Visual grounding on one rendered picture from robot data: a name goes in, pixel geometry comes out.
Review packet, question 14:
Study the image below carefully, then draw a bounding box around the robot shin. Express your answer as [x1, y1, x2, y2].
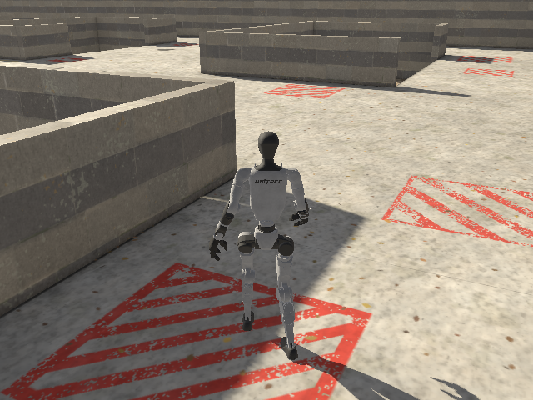
[279, 287, 295, 348]
[242, 269, 253, 321]

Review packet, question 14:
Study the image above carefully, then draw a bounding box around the left robot forearm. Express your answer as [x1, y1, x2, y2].
[213, 201, 234, 241]

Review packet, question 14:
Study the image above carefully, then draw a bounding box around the right robot upper arm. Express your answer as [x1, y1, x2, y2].
[285, 167, 306, 211]

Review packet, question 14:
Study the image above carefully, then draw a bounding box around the robot right hand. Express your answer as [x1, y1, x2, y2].
[289, 212, 308, 226]

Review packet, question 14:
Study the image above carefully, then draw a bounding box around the robot left hand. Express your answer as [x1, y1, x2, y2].
[209, 236, 227, 261]

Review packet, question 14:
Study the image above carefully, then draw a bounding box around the right robot forearm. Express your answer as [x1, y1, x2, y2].
[298, 198, 309, 219]

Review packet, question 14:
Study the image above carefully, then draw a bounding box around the left robot upper arm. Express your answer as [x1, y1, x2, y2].
[227, 167, 251, 215]

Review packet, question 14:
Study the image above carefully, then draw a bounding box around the right robot shin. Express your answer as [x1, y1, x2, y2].
[279, 287, 295, 348]

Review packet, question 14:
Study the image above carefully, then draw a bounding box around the left robot shin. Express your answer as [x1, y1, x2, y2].
[242, 269, 253, 321]

